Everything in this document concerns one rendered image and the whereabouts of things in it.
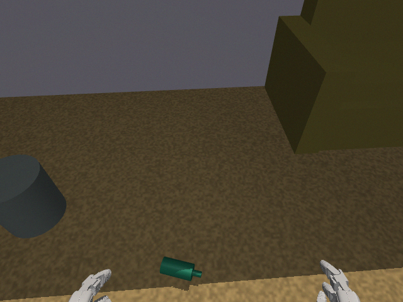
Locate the right robot hand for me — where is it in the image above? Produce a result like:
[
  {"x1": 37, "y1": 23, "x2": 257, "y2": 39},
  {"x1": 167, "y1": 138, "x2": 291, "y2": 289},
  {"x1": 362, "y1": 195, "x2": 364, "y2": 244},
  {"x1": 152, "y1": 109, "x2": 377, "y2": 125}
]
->
[{"x1": 317, "y1": 260, "x2": 360, "y2": 302}]

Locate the sofa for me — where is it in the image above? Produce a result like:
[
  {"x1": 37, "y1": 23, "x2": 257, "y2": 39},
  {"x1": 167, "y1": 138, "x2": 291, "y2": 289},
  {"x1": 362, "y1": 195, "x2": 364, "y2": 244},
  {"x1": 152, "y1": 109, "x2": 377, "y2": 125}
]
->
[{"x1": 264, "y1": 0, "x2": 403, "y2": 154}]

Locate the left robot hand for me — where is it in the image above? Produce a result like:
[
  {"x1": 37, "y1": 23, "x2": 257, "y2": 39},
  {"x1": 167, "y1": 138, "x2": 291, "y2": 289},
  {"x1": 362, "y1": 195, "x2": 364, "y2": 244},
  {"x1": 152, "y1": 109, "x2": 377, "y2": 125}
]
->
[{"x1": 68, "y1": 269, "x2": 111, "y2": 302}]

